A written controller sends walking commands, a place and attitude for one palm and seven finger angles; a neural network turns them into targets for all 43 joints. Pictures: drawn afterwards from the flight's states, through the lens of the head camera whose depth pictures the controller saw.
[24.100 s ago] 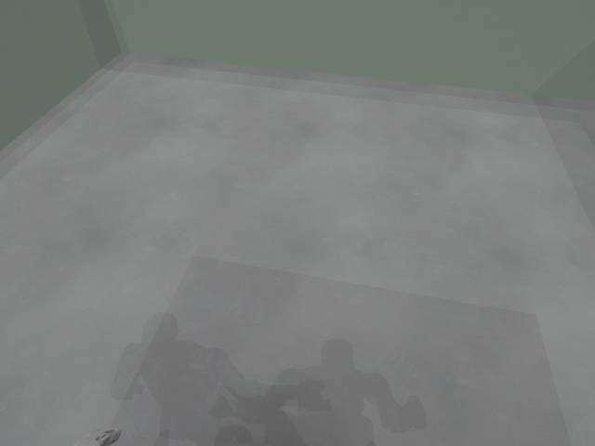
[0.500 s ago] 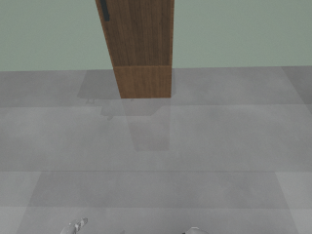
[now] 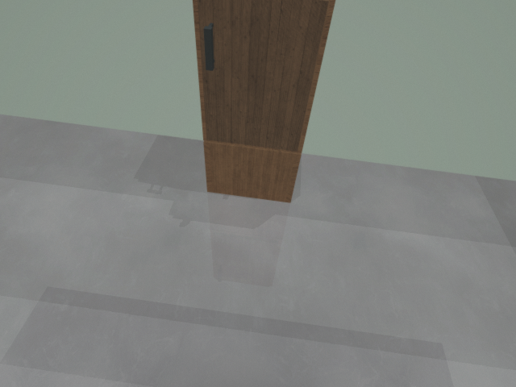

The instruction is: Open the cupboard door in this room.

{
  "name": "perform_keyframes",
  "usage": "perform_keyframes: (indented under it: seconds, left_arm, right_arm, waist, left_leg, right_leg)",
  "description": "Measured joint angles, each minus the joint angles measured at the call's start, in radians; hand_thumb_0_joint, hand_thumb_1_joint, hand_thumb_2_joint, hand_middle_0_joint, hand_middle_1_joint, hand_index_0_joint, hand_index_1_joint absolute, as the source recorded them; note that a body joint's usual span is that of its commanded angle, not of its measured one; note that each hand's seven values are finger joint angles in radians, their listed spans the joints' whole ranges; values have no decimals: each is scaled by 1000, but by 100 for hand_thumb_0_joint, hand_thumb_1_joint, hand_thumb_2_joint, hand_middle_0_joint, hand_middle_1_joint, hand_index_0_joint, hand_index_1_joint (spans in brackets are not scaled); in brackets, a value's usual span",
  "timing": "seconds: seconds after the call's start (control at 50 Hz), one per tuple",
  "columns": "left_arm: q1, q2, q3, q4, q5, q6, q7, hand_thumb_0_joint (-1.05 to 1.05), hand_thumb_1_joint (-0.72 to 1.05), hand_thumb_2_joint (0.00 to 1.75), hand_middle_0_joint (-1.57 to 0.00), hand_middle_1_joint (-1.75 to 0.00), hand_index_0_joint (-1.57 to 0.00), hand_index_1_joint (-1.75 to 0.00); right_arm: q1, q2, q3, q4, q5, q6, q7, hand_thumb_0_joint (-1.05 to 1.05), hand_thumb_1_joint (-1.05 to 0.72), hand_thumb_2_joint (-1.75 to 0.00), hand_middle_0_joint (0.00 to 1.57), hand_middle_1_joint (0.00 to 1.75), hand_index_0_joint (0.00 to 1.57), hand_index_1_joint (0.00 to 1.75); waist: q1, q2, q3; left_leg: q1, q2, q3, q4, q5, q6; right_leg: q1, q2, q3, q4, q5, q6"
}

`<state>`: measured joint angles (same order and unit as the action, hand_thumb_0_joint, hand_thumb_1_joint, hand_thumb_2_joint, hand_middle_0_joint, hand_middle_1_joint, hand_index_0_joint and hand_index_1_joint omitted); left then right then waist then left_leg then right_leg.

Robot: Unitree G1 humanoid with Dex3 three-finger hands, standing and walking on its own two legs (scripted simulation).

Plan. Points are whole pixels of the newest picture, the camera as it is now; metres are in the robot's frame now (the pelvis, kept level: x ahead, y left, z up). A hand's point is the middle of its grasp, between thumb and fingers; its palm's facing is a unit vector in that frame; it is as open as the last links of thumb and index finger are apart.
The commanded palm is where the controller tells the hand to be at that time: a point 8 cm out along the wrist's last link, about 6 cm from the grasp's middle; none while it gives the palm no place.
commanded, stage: stand and wait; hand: left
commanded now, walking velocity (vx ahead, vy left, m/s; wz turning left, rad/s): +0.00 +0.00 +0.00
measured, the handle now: (210, 46) +1.12 +0.27 +0.02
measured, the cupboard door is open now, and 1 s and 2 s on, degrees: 0 0 0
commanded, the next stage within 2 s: look at it before walking up in 0.34 s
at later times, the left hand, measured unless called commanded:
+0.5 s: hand out of the picture +0.00 +0.17 -0.18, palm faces +0.01 -0.99 -0.17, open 7.3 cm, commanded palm none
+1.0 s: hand out of the picture -0.04 +0.15 -0.18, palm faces +0.02 -0.99 -0.12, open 7.3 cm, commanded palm none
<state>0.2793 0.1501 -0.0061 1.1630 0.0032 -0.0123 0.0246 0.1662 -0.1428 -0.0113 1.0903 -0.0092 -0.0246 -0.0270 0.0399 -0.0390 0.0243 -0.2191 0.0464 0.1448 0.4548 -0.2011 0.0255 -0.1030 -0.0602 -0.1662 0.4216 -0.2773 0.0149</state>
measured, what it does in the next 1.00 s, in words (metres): stands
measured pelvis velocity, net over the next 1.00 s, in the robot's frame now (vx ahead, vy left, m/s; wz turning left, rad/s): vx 0.01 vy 0.01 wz -0.02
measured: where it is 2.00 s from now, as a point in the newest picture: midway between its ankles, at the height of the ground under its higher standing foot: outside the picture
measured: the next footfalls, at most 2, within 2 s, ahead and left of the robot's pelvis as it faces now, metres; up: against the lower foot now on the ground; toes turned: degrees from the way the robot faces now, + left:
left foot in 1.46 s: +0.13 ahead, +0.18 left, +0.00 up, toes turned +21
right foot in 1.86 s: +0.37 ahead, -0.01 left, +0.00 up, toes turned +7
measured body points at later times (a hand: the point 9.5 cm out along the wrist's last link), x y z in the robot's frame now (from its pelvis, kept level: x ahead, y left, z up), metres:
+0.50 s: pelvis +0.02 +0.01 +0.00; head +0.02 +0.02 +0.45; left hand +0.01 +0.22 -0.16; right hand -0.02 -0.19 -0.16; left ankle +0.03 +0.10 -0.74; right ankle -0.03 -0.12 -0.74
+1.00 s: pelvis +0.01 +0.01 +0.00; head +0.02 +0.02 +0.45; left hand -0.04 +0.20 -0.17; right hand -0.02 -0.20 -0.16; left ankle +0.03 +0.10 -0.74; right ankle -0.03 -0.12 -0.74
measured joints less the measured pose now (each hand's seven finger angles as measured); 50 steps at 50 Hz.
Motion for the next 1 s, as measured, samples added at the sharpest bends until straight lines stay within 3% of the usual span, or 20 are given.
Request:
perform_keyframes:
  seconds: [0.26,0.56,1.0]
  left_arm:
    - [55,-21,-10,25,2,-5,13,0,91,90,-20,-29,-20,-30]
    - [17,-19,-6,-14,-1,-4,23,0,91,90,-20,-29,-20,-30]
    - [77,-52,-11,-2,5,-3,22,0,91,90,-20,-29,-20,-30]
  right_arm:
    - [61,-16,0,46,3,-1,-7,-1,-95,-89,20,30,20,30]
    - [156,49,13,95,3,9,1,0,-92,-89,20,30,20,30]
    - [130,38,-2,75,4,9,-2,1,-92,-89,20,30,20,30]
  waist:
    - [-23,10,5]
    - [-48,19,14]
    - [-37,11,17]
  left_leg:
    - [54,-29,29,-76,9,15]
    - [60,-30,32,-68,2,15]
    - [34,-22,30,-57,12,14]
  right_leg:
    - [37,-22,24,-60,14,24]
    - [36,-25,28,-40,3,23]
    - [10,-19,27,-28,11,17]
